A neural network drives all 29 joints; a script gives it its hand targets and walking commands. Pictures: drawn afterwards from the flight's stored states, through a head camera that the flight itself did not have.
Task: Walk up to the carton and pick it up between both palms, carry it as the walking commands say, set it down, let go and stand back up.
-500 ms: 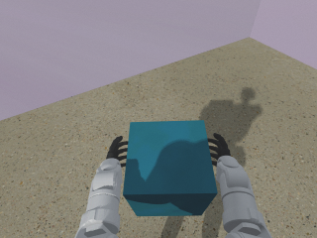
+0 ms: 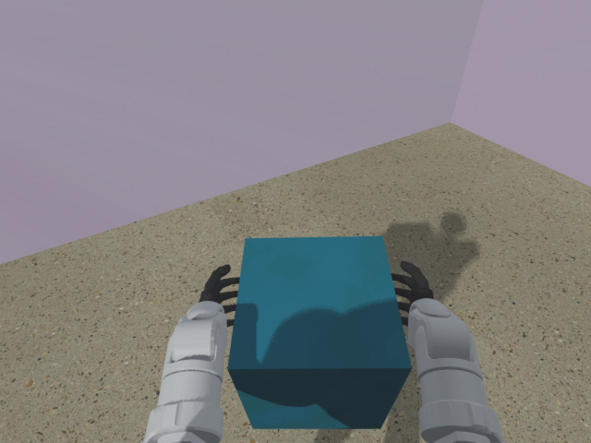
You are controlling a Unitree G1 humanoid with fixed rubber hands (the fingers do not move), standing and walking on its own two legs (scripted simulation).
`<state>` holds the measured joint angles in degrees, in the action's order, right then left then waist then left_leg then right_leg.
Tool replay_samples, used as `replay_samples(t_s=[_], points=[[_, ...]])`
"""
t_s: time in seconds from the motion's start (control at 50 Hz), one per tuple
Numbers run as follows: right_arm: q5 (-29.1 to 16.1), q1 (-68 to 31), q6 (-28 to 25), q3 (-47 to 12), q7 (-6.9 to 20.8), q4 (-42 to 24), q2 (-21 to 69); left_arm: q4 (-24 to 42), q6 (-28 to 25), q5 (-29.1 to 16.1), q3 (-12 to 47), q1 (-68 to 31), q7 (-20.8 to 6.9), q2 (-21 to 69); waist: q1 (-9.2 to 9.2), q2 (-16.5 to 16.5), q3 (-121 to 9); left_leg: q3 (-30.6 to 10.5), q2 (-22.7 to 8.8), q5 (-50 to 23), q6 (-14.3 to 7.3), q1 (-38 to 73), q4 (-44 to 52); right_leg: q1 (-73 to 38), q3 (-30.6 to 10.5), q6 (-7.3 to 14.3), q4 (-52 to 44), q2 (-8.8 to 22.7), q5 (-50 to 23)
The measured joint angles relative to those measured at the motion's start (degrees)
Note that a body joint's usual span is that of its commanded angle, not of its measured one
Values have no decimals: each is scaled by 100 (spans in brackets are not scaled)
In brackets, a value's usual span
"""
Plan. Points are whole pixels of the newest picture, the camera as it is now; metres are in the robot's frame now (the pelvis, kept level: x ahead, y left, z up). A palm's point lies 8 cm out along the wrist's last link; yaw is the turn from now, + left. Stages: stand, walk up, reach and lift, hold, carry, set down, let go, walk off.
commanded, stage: reach and lift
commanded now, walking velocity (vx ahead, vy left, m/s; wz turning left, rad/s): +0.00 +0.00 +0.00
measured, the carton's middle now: (315, 336) +0.30 -0.02 -0.02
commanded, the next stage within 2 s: hold in 1.06 s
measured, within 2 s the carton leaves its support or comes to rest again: neither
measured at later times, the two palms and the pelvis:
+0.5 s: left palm (203, 318) +0.28 +0.14 +0.05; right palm (413, 306) +0.29 -0.16 +0.05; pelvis +0.00 -0.01 +0.00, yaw +0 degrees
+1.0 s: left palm (201, 325) +0.27 +0.14 +0.05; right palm (414, 315) +0.28 -0.16 +0.05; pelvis -0.01 +0.00 +0.00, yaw +0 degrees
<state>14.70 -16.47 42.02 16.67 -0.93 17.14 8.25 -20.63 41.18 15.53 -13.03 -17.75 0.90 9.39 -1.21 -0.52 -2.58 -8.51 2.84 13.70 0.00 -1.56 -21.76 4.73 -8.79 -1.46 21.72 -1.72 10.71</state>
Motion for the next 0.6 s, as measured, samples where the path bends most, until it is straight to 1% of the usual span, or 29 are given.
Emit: replay_samples(t_s=[0.14,0.34,0.6], points=[[62,-77,80,2,34,-14,10,66,80,29,-36,-22,-23,7,50,-19,166,32,-16,-40,5,49,52,-41,-2,0,-46,0,-46],[51,35,30,-87,18,-239,69,317,65,-37,28,95,-51,-26,199,-28,132,23,-68,-74,45,34,130,-19,45,39,-105,-31,-80],[24,159,124,-266,-27,-254,40,415,186,12,106,249,-105,-65,235,-37,94,19,-114,-87,67,137,202,-127,92,72,-181,-54,-99]])
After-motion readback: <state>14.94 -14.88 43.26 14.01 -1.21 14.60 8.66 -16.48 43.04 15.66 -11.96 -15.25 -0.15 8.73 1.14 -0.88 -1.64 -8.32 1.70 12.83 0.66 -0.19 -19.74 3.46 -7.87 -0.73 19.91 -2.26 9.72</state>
